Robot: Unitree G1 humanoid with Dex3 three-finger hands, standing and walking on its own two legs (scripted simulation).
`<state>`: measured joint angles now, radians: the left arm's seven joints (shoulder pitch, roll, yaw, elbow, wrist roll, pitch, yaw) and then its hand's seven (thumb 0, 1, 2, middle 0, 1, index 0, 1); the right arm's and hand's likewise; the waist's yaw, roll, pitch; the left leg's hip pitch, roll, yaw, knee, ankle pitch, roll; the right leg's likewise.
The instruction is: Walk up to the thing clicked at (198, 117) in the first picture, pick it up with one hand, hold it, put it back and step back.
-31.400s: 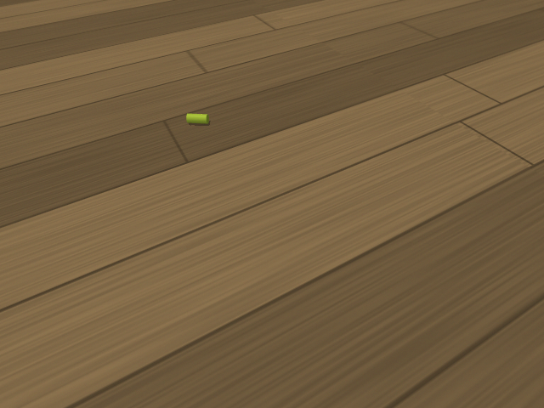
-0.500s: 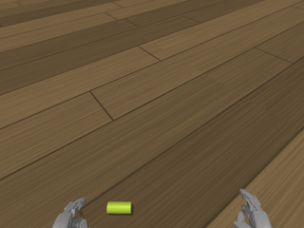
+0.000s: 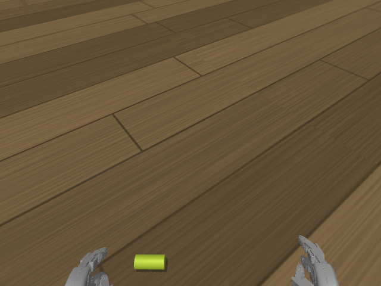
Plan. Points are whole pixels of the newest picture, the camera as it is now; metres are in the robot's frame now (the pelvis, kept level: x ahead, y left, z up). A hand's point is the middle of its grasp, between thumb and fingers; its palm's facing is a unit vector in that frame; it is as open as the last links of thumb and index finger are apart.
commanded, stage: home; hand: left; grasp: from above
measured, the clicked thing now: (150, 261) +0.40 +0.21 -0.68
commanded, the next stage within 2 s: stand in 0.58 s
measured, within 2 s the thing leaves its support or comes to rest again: neither
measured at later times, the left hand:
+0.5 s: hand out of the picture +0.16 +0.18 -0.04, palm faces +0.05 -0.98 -0.20, open 7.4 cm
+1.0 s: hand out of the picture +0.09 +0.24 -0.11, palm faces +0.04 -0.94 -0.33, open 7.4 cm
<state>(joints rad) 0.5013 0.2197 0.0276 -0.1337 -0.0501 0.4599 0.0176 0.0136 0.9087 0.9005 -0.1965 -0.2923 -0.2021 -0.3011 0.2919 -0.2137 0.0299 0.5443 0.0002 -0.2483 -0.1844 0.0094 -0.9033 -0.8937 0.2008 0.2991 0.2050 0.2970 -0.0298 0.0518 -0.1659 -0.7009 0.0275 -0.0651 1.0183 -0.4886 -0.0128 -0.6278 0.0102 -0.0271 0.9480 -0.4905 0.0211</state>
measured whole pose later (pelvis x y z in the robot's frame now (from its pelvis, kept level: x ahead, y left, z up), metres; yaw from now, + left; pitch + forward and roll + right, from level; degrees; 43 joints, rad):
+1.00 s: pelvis -0.01 +0.00 +0.04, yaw +0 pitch -1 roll -1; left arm 0.23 0.29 0.05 0.79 0.04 0.05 0.03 0.01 0.91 0.90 -0.20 -0.29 -0.20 -0.30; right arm 0.20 -0.29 -0.05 0.90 -0.06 -0.03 -0.01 0.01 -0.91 -0.89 0.20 0.30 0.20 0.30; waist 0.02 0.00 0.03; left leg -0.36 0.00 -0.03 0.73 -0.35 0.00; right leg -0.32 -0.02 0.01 0.71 -0.37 0.03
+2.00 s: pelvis -0.01 +0.00 +0.07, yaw +0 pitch -4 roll +0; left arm 0.12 0.30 0.03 1.16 0.02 0.00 0.02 0.01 0.91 0.90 -0.20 -0.30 -0.21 -0.30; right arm 0.13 -0.32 -0.02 1.14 -0.02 -0.01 -0.01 0.00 -0.91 -0.89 0.20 0.30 0.20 0.30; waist 0.01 0.01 0.07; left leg -0.12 0.01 -0.02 0.36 -0.18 -0.01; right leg -0.07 -0.02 0.00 0.33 -0.19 0.02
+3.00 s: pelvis +0.00 -0.01 +0.07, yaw -1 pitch -3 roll +0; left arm 0.11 0.32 0.02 1.14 0.01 0.00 0.00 0.01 0.91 0.90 -0.20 -0.30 -0.20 -0.30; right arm 0.12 -0.34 -0.01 1.14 -0.02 -0.01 0.00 0.00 -0.91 -0.89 0.20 0.30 0.20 0.30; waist 0.00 0.01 0.05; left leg -0.11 0.02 -0.02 0.33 -0.17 -0.02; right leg -0.07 -0.01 0.01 0.31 -0.19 0.02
